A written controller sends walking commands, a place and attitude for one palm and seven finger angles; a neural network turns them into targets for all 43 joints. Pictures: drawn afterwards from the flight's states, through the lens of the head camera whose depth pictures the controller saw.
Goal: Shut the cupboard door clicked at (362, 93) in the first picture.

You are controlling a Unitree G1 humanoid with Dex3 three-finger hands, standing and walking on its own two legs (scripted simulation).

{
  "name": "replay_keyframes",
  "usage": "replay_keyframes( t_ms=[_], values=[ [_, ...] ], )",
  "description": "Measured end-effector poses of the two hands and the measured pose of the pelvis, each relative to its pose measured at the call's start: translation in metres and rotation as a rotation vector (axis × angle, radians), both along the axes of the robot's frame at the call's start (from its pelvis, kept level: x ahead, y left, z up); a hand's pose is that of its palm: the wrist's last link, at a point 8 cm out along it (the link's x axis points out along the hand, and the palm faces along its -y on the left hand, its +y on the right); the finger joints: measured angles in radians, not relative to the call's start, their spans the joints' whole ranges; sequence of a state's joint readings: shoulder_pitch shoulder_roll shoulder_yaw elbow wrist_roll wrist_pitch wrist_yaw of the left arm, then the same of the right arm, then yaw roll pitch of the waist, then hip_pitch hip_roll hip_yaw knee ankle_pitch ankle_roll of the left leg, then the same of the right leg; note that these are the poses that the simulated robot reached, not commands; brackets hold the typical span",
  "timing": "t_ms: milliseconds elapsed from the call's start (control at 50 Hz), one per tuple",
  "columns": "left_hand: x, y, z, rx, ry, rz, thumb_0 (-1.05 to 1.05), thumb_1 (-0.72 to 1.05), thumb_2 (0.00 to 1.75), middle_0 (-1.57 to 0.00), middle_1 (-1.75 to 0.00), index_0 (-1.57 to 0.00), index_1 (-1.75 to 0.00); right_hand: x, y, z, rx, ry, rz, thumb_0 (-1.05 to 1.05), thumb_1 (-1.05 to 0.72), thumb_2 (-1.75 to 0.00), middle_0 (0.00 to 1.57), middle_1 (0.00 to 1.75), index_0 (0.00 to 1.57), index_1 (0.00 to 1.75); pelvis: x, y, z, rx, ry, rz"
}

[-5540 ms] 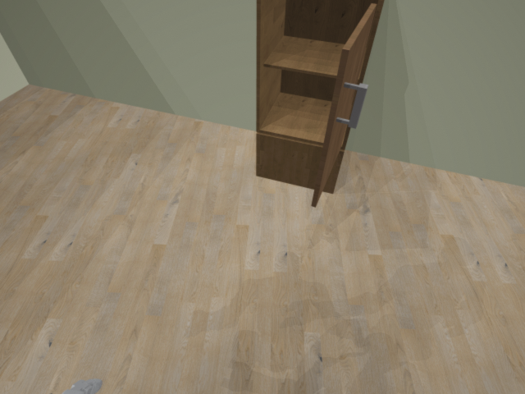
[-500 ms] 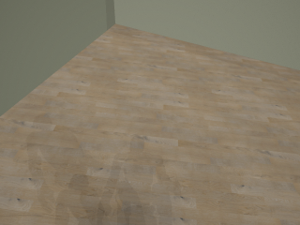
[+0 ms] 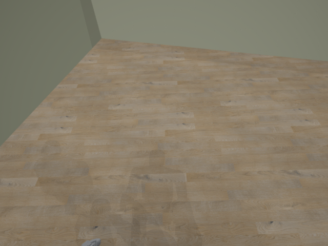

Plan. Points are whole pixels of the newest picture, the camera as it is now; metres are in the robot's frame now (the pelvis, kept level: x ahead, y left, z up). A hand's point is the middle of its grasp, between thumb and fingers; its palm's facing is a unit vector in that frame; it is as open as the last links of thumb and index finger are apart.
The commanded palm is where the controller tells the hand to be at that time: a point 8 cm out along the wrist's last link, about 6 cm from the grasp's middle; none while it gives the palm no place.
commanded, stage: walk around to get in front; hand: left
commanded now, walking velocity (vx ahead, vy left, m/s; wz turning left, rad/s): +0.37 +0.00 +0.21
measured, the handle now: out of the picture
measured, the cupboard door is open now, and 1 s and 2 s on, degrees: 84 84 84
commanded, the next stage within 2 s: walk to a spot facing it in 0.32 s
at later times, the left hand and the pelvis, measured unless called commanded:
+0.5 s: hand out of the picture +0.07 +0.18 -0.18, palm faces +0.24 -0.96 -0.12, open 7.3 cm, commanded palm none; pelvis +0.20 +0.06 -0.01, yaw +7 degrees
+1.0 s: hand (92, 170) +0.37 +0.26 -0.13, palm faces +0.35 -0.90 -0.27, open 7.3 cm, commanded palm none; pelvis +0.29 +0.03 +0.00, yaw +22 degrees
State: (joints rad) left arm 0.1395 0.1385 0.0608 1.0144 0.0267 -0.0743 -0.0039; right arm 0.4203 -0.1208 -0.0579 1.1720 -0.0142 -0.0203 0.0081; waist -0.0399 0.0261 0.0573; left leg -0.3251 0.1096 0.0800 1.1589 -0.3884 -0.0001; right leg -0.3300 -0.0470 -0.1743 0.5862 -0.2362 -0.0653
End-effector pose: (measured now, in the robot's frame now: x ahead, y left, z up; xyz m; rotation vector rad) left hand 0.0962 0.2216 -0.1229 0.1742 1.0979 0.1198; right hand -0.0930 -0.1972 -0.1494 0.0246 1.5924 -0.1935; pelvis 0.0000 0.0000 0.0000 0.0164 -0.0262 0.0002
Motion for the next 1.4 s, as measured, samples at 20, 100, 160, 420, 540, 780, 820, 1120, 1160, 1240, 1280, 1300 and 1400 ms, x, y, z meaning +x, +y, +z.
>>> replay_keyframes(
  t_ms=[20,100,160,420,540,780,820,1120,1160,1240,1280,1300,1400],
  values=[
    [0.000,-0.001,0.003,0.003,0.002,0.032,-0.01,0.92,0.90,-0.20,-0.30,-0.20,-0.30,0.021,-0.007,0.001,-0.011,-0.034,0.015,0.01,-0.91,-0.90,0.20,0.30,0.20,0.30,0.008,-0.002,0.003,-0.004,0.001,0.004],
    [-0.001,0.007,0.010,0.038,0.038,0.086,-0.03,0.96,0.90,-0.21,-0.30,-0.20,-0.30,0.113,-0.030,0.009,-0.050,-0.189,0.072,0.01,-0.92,-0.90,0.20,0.30,0.20,0.29,0.038,-0.008,0.012,-0.013,0.008,0.022],
    [-0.012,0.006,0.007,0.029,0.112,0.108,-0.03,0.95,0.90,-0.20,-0.30,-0.20,-0.30,0.179,-0.039,0.017,-0.072,-0.294,0.110,0.01,-0.92,-0.90,0.20,0.30,0.20,0.29,0.061,-0.008,0.015,-0.021,0.011,0.035],
    [-0.055,-0.007,-0.020,-0.124,0.477,0.301,0.00,0.92,0.90,-0.20,-0.30,-0.20,-0.30,0.417,0.018,0.032,-0.085,-0.491,0.370,0.01,-0.92,-0.90,0.20,0.30,0.20,0.29,0.174,0.033,0.000,-0.044,0.001,0.114],
    [-0.006,0.029,-0.030,-0.126,0.498,0.315,0.00,0.91,0.90,-0.20,-0.30,-0.20,-0.30,0.451,0.053,0.024,-0.096,-0.502,0.374,0.01,-0.91,-0.90,0.20,0.30,0.20,0.29,0.215,0.061,-0.006,-0.037,-0.012,0.135],
    [0.191,0.098,-0.002,-0.002,0.040,0.315,0.00,0.91,0.90,-0.20,-0.30,-0.20,-0.30,0.454,0.030,0.034,-0.132,-0.332,0.375,-0.01,-0.94,-0.90,0.20,0.30,0.21,0.30,0.260,0.063,0.010,-0.034,0.024,0.254],
    [0.212,0.099,0.004,0.013,0.001,0.311,0.00,0.91,0.90,-0.20,-0.30,-0.20,-0.30,0.458,0.026,0.032,-0.126,-0.321,0.377,0.00,-0.93,-0.90,0.20,0.30,0.21,0.30,0.267,0.059,0.010,-0.032,0.030,0.273],
    [0.207,0.060,0.026,0.086,-0.015,0.436,0.00,0.91,0.90,-0.21,-0.30,-0.20,-0.30,0.540,0.002,0.013,-0.050,-0.298,0.531,0.01,-0.91,-0.90,0.20,0.30,0.20,0.29,0.302,0.022,0.010,0.002,0.029,0.474],
    [0.188,0.056,0.024,0.078,0.021,0.478,0.00,0.91,0.90,-0.21,-0.30,-0.20,-0.30,0.553,0.008,0.016,-0.046,-0.303,0.575,0.01,-0.91,-0.90,0.20,0.30,0.20,0.29,0.303,0.021,0.012,0.009,0.029,0.504],
    [0.143,0.049,0.016,0.054,0.101,0.567,0.00,0.91,0.90,-0.21,-0.30,-0.20,-0.30,0.583,0.029,0.020,-0.043,-0.322,0.674,0.01,-0.91,-0.90,0.20,0.30,0.20,0.29,0.302,0.026,0.012,0.013,0.030,0.561],
    [0.118,0.047,0.010,0.039,0.144,0.614,0.00,0.91,0.90,-0.21,-0.30,-0.20,-0.30,0.599,0.046,0.023,-0.043,-0.343,0.727,0.01,-0.91,-0.90,0.20,0.30,0.20,0.29,0.300,0.030,0.010,0.008,0.031,0.588],
    [0.105,0.047,0.006,0.031,0.165,0.639,0.00,0.91,0.90,-0.21,-0.30,-0.20,-0.30,0.607,0.056,0.024,-0.043,-0.358,0.755,0.01,-0.91,-0.90,0.20,0.30,0.20,0.29,0.298,0.033,0.008,0.005,0.032,0.601],
    [0.041,0.053,-0.020,-0.013,0.257,0.760,0.00,0.91,0.90,-0.21,-0.30,-0.20,-0.30,0.640,0.113,0.030,-0.049,-0.476,0.889,0.01,-0.91,-0.90,0.20,0.30,0.20,0.29,0.290,0.055,-0.008,-0.017,0.036,0.669]
  ],
)
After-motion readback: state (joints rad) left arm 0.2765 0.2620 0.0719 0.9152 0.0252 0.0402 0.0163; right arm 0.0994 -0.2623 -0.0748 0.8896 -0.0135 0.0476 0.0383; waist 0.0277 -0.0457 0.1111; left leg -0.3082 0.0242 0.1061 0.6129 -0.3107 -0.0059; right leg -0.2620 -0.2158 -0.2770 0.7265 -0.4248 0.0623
